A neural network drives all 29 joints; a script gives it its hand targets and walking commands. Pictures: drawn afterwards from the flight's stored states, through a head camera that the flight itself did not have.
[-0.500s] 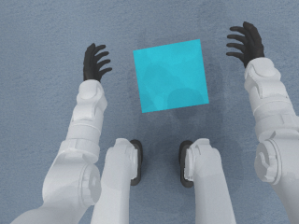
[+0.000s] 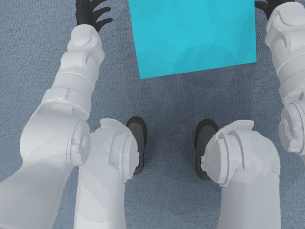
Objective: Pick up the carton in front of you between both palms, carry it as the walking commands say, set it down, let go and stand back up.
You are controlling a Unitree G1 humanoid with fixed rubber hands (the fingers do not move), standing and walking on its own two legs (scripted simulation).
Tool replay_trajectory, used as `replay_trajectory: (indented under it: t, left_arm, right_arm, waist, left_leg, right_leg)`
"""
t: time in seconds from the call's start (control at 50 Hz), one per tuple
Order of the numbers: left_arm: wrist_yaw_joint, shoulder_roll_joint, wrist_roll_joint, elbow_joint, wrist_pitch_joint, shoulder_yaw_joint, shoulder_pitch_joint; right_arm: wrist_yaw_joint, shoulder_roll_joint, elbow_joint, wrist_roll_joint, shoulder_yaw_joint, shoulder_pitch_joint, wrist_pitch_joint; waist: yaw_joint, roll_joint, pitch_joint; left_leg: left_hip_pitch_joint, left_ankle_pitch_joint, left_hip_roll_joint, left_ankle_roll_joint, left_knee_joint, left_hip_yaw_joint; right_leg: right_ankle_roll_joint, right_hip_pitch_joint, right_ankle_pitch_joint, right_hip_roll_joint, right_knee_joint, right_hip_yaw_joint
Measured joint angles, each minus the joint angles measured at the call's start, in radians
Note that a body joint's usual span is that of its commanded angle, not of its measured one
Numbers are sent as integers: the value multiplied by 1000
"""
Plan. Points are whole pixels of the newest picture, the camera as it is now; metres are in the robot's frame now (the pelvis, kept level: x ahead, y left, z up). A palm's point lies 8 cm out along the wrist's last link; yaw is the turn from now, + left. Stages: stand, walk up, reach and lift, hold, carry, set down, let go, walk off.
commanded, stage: reach and lift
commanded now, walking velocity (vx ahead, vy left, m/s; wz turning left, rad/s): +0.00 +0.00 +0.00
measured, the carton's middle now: (186, 29) +0.51 -0.06 -0.25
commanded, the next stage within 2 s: none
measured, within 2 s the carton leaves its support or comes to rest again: leaves its support in 0.80 s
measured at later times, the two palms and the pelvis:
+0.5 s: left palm (106, 23) +0.52 +0.11 -0.17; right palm (267, 5) +0.53 -0.21 -0.18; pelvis +0.00 +0.00 +0.00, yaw +0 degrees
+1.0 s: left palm (103, 18) +0.51 +0.09 -0.10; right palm (291, 4) +0.51 -0.21 -0.11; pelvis +0.00 +0.01 +0.00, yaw -3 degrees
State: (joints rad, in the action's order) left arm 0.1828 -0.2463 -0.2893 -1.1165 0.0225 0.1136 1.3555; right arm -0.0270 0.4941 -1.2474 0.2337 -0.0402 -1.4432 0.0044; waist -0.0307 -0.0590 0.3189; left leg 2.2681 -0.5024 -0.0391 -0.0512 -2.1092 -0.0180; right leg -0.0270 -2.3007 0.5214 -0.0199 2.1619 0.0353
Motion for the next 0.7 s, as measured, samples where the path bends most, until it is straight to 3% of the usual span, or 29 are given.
replay_trajectory:
  t: [0.14, 0.22, 0.36, 0.52, 0.58, 0.7]
  left_arm:
    - [-2, -21, -68, -7, -32, -68, -12]
    - [6, 0, -66, 5, -35, -60, -43]
    - [4, 44, 4, -32, -41, 1, -54]
    - [17, 82, 18, -49, -62, -27, 11]
    - [57, 96, 33, -66, -80, 9, 29]
    - [58, 106, 87, -63, -51, 114, 39]
  right_arm:
    - [-20, -11, 89, 0, -12, 75, -26]
    - [-22, -21, 120, 5, -21, 116, -18]
    - [-11, -48, 45, -4, -17, 79, -11]
    - [-22, -90, -18, 1, -40, 9, -40]
    - [-33, -94, -42, 10, -58, -13, -47]
    - [-33, -107, -103, -21, -71, -80, -10]
  waist:
    - [14, -23, -3]
    - [15, -22, -30]
    - [16, 0, -70]
    - [23, -7, -48]
    - [22, -12, -38]
    - [25, -19, -39]
  left_leg:
    - [19, -19, -10, -4, -35, 2]
    - [9, -31, -8, -2, -38, 5]
    - [6, -28, 0, 1, -17, 4]
    - [8, -6, -10, 1, 9, 10]
    - [4, -4, -7, 3, 12, 13]
    - [14, -4, -17, -5, -6, 16]
  right_leg:
    - [-2, -14, 28, -10, 39, -1]
    - [-1, -3, 37, -7, 38, -5]
    - [1, -4, 27, 1, 15, -3]
    - [2, 3, 13, -8, -14, -9]
    - [4, 8, 8, -5, -21, -12]
    - [6, -8, -2, 6, -6, -6]
